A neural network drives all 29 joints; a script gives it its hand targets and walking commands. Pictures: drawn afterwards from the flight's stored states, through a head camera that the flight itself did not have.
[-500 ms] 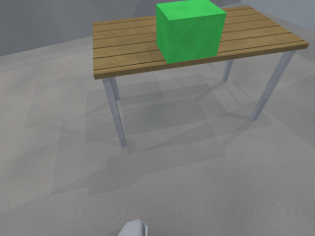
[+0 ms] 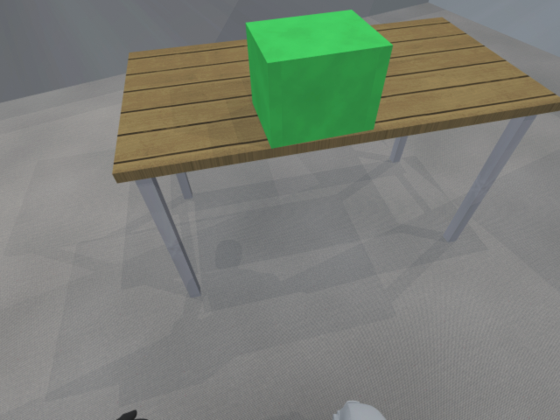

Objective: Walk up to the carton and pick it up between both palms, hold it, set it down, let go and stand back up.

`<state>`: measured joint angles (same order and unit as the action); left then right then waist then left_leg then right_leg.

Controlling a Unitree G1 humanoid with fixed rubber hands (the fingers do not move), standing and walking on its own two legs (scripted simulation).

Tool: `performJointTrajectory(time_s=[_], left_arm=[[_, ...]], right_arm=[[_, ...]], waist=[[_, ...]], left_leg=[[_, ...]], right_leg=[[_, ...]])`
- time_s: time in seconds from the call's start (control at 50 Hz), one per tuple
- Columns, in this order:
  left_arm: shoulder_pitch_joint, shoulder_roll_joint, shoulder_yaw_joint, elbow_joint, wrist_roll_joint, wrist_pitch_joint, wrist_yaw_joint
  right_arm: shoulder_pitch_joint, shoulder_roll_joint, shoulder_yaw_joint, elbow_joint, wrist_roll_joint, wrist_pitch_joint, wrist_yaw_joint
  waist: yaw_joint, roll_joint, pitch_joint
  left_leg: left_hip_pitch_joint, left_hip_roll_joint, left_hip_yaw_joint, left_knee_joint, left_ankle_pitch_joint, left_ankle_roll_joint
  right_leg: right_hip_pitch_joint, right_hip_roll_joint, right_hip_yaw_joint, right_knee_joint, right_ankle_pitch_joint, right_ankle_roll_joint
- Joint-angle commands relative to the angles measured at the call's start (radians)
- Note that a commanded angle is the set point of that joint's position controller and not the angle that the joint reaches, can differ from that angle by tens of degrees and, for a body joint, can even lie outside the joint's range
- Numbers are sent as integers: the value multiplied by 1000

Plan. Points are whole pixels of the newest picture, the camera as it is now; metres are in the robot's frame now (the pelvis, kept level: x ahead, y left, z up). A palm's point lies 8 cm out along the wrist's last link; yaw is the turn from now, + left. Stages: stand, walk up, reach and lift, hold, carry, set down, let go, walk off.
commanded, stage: walk up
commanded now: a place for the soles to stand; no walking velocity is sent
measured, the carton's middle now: (312, 78) +0.85 -0.08 +0.06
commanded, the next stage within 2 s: none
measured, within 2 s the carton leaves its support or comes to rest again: neither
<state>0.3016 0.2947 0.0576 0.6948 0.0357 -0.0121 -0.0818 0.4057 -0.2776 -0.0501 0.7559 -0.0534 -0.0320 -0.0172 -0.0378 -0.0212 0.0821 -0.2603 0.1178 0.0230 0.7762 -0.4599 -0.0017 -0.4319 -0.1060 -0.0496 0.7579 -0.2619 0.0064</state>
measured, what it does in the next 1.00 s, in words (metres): walks ahead: left foot, then right foot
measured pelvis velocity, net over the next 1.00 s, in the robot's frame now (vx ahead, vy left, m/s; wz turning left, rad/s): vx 0.34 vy -0.14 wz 0.19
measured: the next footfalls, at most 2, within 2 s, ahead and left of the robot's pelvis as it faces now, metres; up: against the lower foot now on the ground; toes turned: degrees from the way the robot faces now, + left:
left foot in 0.36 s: +0.28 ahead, +0.07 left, +0.00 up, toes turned +11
right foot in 0.74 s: +0.43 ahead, -0.26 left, +0.00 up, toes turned +6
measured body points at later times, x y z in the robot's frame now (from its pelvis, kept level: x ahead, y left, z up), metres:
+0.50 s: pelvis +0.19 -0.05 +0.00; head +0.21 -0.01 +0.44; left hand +0.18 +0.22 -0.15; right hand +0.33 -0.30 -0.08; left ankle +0.24 +0.06 -0.71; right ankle +0.15 -0.16 -0.63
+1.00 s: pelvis +0.34 -0.14 +0.01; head +0.37 -0.13 +0.45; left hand +0.36 +0.12 -0.12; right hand +0.48 -0.39 -0.11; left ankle +0.38 -0.03 -0.68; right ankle +0.38 -0.26 -0.71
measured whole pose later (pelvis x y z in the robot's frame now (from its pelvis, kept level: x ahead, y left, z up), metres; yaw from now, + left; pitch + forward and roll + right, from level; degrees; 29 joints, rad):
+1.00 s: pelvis +0.34 -0.14 +0.01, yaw +11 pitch -4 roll +0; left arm 0.32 0.26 -0.01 0.70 0.03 0.01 0.00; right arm 0.34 -0.26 -0.04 0.66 -0.02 -0.01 -0.01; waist 0.03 0.01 0.12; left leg -0.44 0.01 0.05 0.91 -0.44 0.00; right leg -0.29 -0.10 -0.17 0.75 -0.39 0.00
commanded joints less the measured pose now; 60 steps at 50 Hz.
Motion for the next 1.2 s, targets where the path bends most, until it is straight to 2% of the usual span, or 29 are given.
performJointTrajectory(time_s=[0.0, 0.02, 0.06, 0.1, 0.16, 0.22, 0.26, 0.3, 0.32, 0.34, 0.36, 0.38, 0.4, 0.48, 0.64, 0.68, 0.7, 0.72, 0.74, 0.76, 0.84, 0.92, 0.96, 1.0, 1.02, 1.04, 1.08, 1.14, 1.18], left_arm=[[270, 307, 82, -36, 8, -26, 42], [203, 298, 74, -48, -8, -22, 56], [141, 244, 47, -52, -3, -26, 72], [95, 201, 27, -45, 5, -28, 75], [92, 162, 13, -28, 8, -39, 78], [91, 172, 11, -18, 5, -31, 79], [92, 175, 8, -20, 3, -20, 76], [75, 166, -11, -28, -4, -12, 68], [75, 137, -21, -32, -3, -9, 63], [104, 88, -34, -64, 6, -6, 55], [137, 109, -19, -91, 3, 13, 48], [86, 179, 5, -92, 19, 48, 50], [24, 186, 13, -107, 22, 62, 46], [107, 123, 10, -70, 16, 49, 32], [47, 70, 19, -89, 0, 28, -4], [145, 71, 32, -71, -1, 11, -3], [223, 96, 43, -44, 3, 1, 3], [285, 153, 61, -34, 7, -9, 16], [254, 279, 74, -75, 16, -13, 31], [169, 301, 81, -78, -8, 3, 47], [83, 214, 33, -83, 3, -2, 82], [-12, 167, -2, -87, 0, -8, 90], [-39, 169, -17, -87, -15, -1, 91], [-23, 142, -39, -92, -34, -1, 82], [19, 85, -56, -108, -49, 3, 77], [54, 88, -54, -91, -58, 31, 86], [-9, 106, -38, -84, -46, 55, 96], [102, 127, -33, -43, -40, 13, 92], [35, 183, -20, -42, -42, -5, 83]], right_arm=[[-41, -63, -15, -179, 25, 1, 2], [-77, -119, -28, -185, 8, 12, -2], [-66, -133, -30, -157, 16, 12, 3], [-12, -116, -34, -137, 18, 3, 11], [-38, -86, -31, -152, 29, -2, 25], [-74, -46, -22, -184, 37, -20, 30], [-55, -22, -25, -188, 35, -29, 30], [66, -58, -57, -169, 18, -32, 17], [166, -94, -75, -150, 11, -30, 2], [265, -181, -94, -144, -10, -28, -15], [270, -263, -102, -170, -15, -23, -36], [225, -270, -105, -156, 12, -5, -52], [156, -235, -88, -172, 18, -5, -61], [-30, -162, -47, -180, 5, -36, -46], [-57, -201, -68, -146, -4, -36, -29], [-107, -202, -67, -153, -1, -19, -22], [-90, -154, -49, -152, 2, -9, -18], [-42, -86, -23, -160, 9, -2, -9], [-10, -28, -4, -206, 32, 1, -7], [-44, -99, -27, -213, 35, 18, -22], [-4, -114, -33, -182, 24, 7, -12], [-18, -62, -16, -191, 38, -6, 4], [38, -40, -11, -164, 40, -11, 8], [56, -105, -27, -164, 26, -19, 8], [13, -192, -45, -185, 22, -15, 1], [-32, -219, -49, -192, 42, -3, -6], [-93, -183, -32, -190, 59, 10, -10], [-215, -149, 7, -209, 59, 15, -2], [-188, -94, 22, -197, 61, 19, 10]], waist=[[170, -334, -44], [147, -214, 42], [117, -137, 145], [85, -174, 106], [89, -127, 83], [101, -172, 48], [90, -144, 6], [20, -51, -55], [-32, 7, -120], [-91, 164, -194], [-82, 215, -220], [-82, 131, -160], [-67, 87, -70], [25, 181, 16], [33, 180, 8], [106, 129, 3], [135, 27, -28], [166, -125, -66], [165, -340, -82], [159, -239, -21], [101, -160, 27], [60, -147, 4], [17, -114, -64], [-6, -13, -156], [13, 155, -201], [30, 134, -198], [14, 118, -88], [82, 130, -159], [35, 40, -166]], left_leg=[[-559, -159, -30, 467, -234, 25], [-571, -94, -110, 548, -158, 18], [-593, -46, -108, 575, 18, 10], [-469, -22, -89, 489, 37, 2], [-402, -34, -62, 333, 48, -4], [-314, -55, 13, 55, 70, 12], [-170, -112, 88, -72, 179, 29], [152, -159, 98, -160, 327, 49], [319, -141, 17, -167, 283, 75], [443, 86, -331, -270, 9, 165], [434, 335, -853, -466, -229, 286], [311, 377, -914, -538, -416, 347], [231, 339, -814, -545, -381, 321], [6, 226, -413, -489, 29, 263], [-163, 145, -181, -394, -44, 214], [-312, 106, -122, -290, -140, 176], [-362, 45, -75, -151, -143, 138], [-426, -47, 1, 99, -132, 77], [-508, -169, 59, 377, -231, 1], [-483, -114, -65, 491, -249, 16], [-445, -54, -90, 502, -52, 4], [-192, -64, -35, 131, -48, -7], [-13, -98, 18, -85, 205, 11], [196, -68, -109, -249, 501, 66], [199, 113, -391, -308, 528, 146], [52, 235, -541, -374, 415, 264], [-31, 184, -455, -371, 417, 270], [-50, 62, -231, -239, 652, 132], [29, -31, -133, -184, 539, 64]], right_leg=[[362, -309, 708, -583, -724, -224], [289, -355, 795, -660, -838, -254], [249, -308, 565, -562, -555, -236], [201, -274, 387, -511, -297, -248], [206, -260, 244, -481, -24, -262], [287, -206, 88, -380, 302, -244], [256, -165, -6, -298, 317, -212], [61, -138, -52, -160, 144, -170], [-38, -98, -95, -2, 84, -126], [-162, -19, -158, 309, -36, -65], [-276, 81, -62, 511, -356, -13], [-285, 28, 46, 603, -367, -21], [-322, 8, 78, 657, -279, -15], [-199, -47, 104, 550, -174, 17], [49, -9, -25, 59, -70, -2], [277, 45, -97, -76, 4, -21], [395, 80, -97, -114, 4, -27], [470, 11, 30, -182, -101, -60], [381, -270, 510, -456, -433, -194], [252, -368, 676, -591, -631, -314], [217, -307, 405, -461, -216, -287], [127, -278, 163, -324, 401, -256], [112, -218, 37, -192, 547, -192], [19, -155, -17, -38, 322, -84], [-18, -73, -76, 76, 48, -25], [69, 7, -28, 103, -350, 6], [54, 18, 32, 76, -345, 5], [239, -30, 75, -254, 100, -19], [175, -91, 114, -285, 193, -53]])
